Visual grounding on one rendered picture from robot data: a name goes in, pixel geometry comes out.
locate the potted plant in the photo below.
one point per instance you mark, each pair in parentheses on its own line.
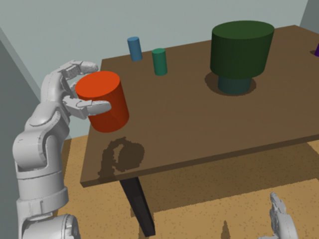
(239,52)

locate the right robot hand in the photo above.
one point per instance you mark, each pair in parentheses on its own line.
(282,223)

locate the left robot arm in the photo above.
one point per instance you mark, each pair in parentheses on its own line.
(38,163)

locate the table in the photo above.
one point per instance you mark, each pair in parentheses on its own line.
(182,119)

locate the left robot hand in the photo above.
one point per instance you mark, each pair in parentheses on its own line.
(55,88)

